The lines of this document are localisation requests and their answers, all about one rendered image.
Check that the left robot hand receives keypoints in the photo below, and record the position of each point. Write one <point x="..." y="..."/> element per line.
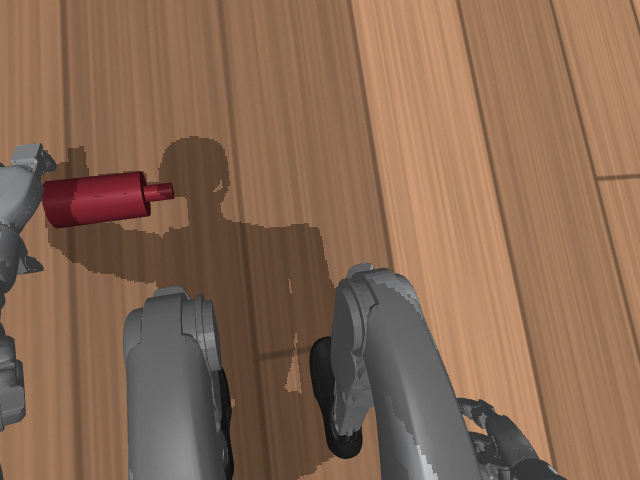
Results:
<point x="21" y="192"/>

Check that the right robot arm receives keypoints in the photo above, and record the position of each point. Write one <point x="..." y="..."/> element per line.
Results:
<point x="534" y="469"/>

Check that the right robot foot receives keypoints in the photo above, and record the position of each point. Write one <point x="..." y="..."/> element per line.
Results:
<point x="323" y="383"/>

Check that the right robot hand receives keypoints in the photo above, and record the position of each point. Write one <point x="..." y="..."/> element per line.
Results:
<point x="505" y="444"/>

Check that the bottle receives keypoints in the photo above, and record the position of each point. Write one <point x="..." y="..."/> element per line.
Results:
<point x="97" y="199"/>

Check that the left robot foot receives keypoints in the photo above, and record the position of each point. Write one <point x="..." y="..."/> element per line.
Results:
<point x="225" y="424"/>

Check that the left robot arm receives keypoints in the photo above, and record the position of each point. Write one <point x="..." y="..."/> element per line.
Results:
<point x="12" y="391"/>

